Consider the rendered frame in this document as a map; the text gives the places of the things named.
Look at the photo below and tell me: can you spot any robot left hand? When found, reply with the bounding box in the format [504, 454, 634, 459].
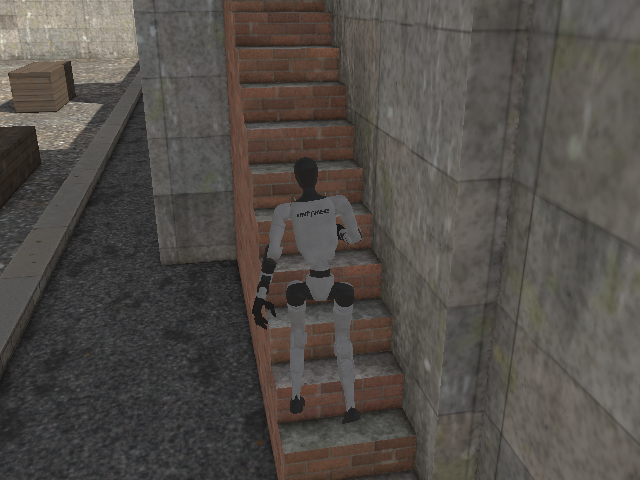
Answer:
[252, 296, 276, 330]

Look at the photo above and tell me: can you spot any robot left forearm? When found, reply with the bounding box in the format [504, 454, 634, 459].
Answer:
[255, 244, 277, 299]

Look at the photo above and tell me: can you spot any robot right forearm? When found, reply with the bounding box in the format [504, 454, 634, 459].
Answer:
[339, 229, 362, 244]

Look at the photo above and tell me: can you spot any left robot upper arm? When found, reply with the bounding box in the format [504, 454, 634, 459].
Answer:
[267, 202, 291, 260]

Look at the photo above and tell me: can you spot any robot right foot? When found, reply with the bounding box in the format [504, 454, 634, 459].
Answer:
[342, 407, 361, 424]

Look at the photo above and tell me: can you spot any left robot thigh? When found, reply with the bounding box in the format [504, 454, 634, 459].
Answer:
[286, 280, 307, 348]

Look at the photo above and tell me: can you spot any right robot upper arm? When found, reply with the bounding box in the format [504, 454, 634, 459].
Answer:
[330, 195, 362, 244]

